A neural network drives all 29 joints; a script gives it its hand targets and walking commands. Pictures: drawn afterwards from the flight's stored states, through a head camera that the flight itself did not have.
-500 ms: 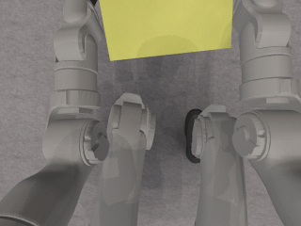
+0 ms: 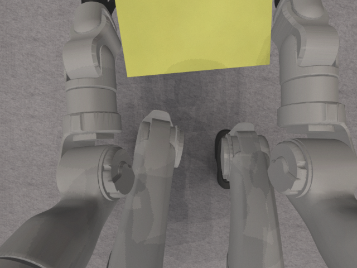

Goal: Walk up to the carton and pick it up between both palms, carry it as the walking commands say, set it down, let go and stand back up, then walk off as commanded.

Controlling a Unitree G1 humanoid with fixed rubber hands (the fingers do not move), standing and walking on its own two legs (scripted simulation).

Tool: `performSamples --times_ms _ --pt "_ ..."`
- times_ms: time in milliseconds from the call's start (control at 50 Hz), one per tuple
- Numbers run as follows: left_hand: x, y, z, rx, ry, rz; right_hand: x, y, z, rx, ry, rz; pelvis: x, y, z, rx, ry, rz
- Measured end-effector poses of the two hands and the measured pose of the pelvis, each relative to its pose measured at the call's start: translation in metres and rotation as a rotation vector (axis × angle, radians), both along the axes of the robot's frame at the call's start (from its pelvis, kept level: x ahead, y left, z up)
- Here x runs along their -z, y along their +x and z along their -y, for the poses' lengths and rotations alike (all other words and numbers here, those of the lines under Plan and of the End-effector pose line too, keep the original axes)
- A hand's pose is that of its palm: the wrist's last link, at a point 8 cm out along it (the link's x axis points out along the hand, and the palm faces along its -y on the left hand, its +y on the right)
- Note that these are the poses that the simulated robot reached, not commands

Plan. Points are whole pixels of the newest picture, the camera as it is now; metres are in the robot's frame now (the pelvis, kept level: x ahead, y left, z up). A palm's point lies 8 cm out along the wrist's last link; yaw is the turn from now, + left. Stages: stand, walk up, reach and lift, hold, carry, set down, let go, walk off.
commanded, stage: reach and lift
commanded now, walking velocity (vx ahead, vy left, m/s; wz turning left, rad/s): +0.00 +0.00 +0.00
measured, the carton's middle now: (190, 6) +0.54 +0.06 -0.18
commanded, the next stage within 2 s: none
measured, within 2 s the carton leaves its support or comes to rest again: neither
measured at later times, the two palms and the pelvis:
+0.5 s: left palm out of the picture +0.49 +0.20 -0.05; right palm out of the picture +0.54 -0.09 -0.03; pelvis +0.00 +0.00 +0.05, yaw +0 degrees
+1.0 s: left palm out of the picture +0.48 +0.20 +0.02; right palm out of the picture +0.52 -0.09 +0.04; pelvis +0.01 +0.00 +0.11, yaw +1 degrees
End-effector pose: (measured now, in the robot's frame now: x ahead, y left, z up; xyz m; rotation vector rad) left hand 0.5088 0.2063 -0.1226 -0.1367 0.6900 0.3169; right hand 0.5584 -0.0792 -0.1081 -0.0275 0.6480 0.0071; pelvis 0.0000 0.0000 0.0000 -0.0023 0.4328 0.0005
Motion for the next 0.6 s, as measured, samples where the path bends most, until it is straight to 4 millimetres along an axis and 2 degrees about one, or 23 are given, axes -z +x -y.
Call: performSamples --times_ms 200,600 --pt "-0.032 -0.008 -0.002 -0.001 0.012 -0.003 -0.027 -0.009 -0.001 -0.003 0.011 -0.003 -0.023 0.0 -0.001 -0.009 -0.005 0.032" --pt "-0.089 -0.018 0.008 0.004 0.004 0.006 -0.087 -0.02 0.009 0.001 0.002 0.005 -0.064 0.002 0.002 -0.006 0.004 0.096"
